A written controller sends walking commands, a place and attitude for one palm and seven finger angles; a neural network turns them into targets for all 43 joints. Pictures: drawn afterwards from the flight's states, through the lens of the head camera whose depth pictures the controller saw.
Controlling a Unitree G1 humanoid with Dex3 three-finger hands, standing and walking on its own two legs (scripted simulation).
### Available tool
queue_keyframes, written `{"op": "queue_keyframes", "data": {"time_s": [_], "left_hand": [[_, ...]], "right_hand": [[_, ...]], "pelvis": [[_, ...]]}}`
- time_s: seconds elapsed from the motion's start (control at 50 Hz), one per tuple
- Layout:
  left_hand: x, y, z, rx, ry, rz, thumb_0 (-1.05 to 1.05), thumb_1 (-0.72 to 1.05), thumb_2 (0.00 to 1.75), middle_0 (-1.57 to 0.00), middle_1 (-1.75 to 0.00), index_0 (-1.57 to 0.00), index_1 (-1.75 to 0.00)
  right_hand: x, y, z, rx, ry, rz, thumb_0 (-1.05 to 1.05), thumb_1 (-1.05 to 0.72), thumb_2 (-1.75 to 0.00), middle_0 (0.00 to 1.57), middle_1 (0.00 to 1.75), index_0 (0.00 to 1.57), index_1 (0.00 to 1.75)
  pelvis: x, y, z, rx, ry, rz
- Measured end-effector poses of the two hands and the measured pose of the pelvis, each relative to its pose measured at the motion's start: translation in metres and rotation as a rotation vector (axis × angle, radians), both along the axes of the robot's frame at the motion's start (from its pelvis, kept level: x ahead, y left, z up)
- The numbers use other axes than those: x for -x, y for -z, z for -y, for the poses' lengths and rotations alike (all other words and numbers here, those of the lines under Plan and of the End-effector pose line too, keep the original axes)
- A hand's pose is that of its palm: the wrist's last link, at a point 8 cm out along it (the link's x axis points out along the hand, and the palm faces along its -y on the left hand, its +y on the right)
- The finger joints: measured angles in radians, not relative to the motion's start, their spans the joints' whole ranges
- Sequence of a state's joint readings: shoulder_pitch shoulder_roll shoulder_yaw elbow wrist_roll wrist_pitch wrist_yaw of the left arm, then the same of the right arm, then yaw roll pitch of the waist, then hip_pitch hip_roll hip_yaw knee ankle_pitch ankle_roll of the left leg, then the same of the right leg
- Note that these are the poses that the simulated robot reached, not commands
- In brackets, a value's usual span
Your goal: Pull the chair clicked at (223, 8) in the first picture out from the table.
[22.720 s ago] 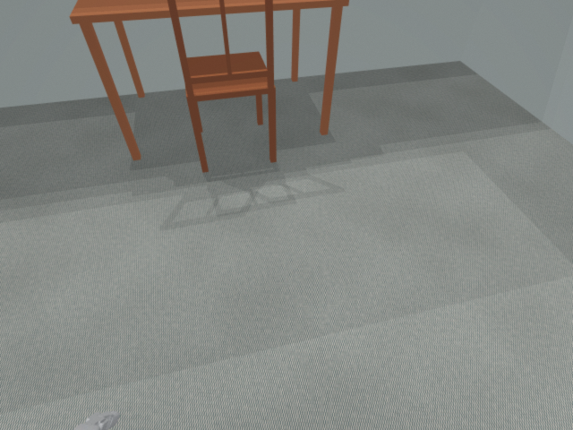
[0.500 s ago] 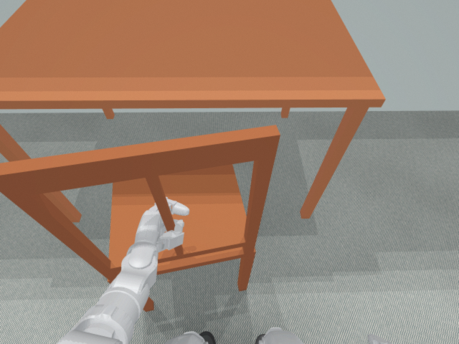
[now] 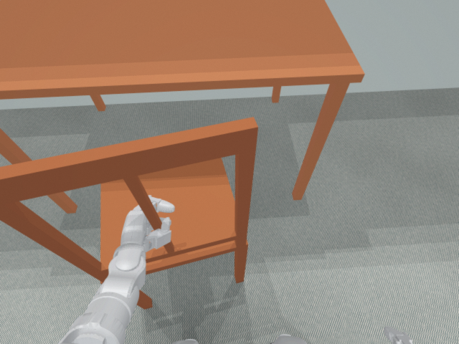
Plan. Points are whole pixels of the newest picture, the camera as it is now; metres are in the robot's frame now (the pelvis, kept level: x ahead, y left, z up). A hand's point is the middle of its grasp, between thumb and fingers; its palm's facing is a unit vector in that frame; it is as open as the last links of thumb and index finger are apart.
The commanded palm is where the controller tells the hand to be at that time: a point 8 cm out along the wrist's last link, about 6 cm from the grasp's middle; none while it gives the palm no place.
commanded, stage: step backward, pulling the chair out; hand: left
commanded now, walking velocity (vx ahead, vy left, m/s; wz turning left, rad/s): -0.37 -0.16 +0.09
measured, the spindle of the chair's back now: (154, 220) +0.35 +0.16 -0.05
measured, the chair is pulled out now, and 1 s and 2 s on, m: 0.22 0.45 0.64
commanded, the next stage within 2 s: stop walking, hand still on the chair in 1.30 s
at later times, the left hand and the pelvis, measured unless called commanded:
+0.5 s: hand (160, 282) +0.23 +0.13 -0.06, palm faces +0.00 -0.98 -0.18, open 4.9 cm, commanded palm +0.21 +0.18 -0.06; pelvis -0.10 +0.00 +0.00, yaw +1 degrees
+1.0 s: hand out of the picture +0.10 +0.12 -0.06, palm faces -0.02 -0.99 -0.16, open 4.8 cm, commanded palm +0.08 +0.17 -0.06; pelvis -0.23 +0.01 +0.00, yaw +2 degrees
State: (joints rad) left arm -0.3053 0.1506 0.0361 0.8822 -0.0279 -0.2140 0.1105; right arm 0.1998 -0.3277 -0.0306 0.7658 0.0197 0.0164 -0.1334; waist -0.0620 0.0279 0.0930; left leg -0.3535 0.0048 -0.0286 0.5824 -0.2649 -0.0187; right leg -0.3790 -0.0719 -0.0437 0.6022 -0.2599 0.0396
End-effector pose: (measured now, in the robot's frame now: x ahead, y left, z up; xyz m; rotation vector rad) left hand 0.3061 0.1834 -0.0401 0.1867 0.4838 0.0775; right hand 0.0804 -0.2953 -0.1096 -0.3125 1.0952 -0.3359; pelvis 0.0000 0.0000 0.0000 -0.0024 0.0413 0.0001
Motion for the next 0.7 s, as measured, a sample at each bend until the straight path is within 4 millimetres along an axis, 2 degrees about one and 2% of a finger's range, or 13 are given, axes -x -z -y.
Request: {"op": "queue_keyframes", "data": {"time_s": [0.1,0.22,0.3,0.48,0.6,0.7], "left_hand": [[0.005,0.000,-0.001,0.012,0.012,-0.010,0.02,0.74,0.80,-0.28,-1.19,-0.50,-1.45],[0.027,-0.001,0.003,0.005,-0.013,-0.007,0.02,0.74,0.80,-0.29,-1.18,-0.50,-1.45],[0.049,-0.001,0.006,0.003,-0.019,-0.005,0.02,0.73,0.80,-0.30,-1.18,-0.50,-1.45],[0.089,-0.001,0.002,0.010,0.032,-0.001,0.01,0.74,0.81,-0.28,-1.22,-0.50,-1.45],[0.118,-0.002,0.001,0.019,-0.006,-0.020,0.02,0.74,0.81,-0.28,-1.20,-0.50,-1.45],[0.144,-0.003,0.006,0.005,-0.029,-0.019,0.02,0.73,0.82,-0.30,-1.18,-0.50,-1.45]], "right_hand": [[0.001,-0.014,-0.009,-0.009,-0.032,0.036,0.01,-0.91,-0.90,0.20,0.30,0.20,0.30],[0.013,-0.005,-0.029,-0.123,-0.050,0.083,0.01,-0.91,-0.90,0.20,0.30,0.20,0.30],[0.032,0.003,-0.035,-0.155,-0.027,0.073,0.01,-0.90,-0.90,0.20,0.30,0.20,0.30],[0.076,0.004,-0.040,-0.080,-0.057,0.006,0.01,-0.90,-0.90,0.20,0.30,0.20,0.30],[0.101,0.004,-0.050,-0.143,-0.086,0.025,0.01,-0.90,-0.90,0.20,0.30,0.20,0.30],[0.130,0.014,-0.044,-0.187,-0.066,0.024,0.01,-0.90,-0.90,0.20,0.30,0.20,0.30]], "pelvis": [[0.021,-0.003,0.001,-0.006,0.021,0.018],[0.043,-0.002,0.015,0.025,0.035,0.019],[0.058,-0.002,0.017,0.025,0.026,0.015],[0.096,0.001,-0.002,-0.008,-0.016,0.017],[0.122,-0.004,0.007,0.016,0.003,0.018],[0.151,-0.003,0.019,0.044,0.008,0.033]]}}
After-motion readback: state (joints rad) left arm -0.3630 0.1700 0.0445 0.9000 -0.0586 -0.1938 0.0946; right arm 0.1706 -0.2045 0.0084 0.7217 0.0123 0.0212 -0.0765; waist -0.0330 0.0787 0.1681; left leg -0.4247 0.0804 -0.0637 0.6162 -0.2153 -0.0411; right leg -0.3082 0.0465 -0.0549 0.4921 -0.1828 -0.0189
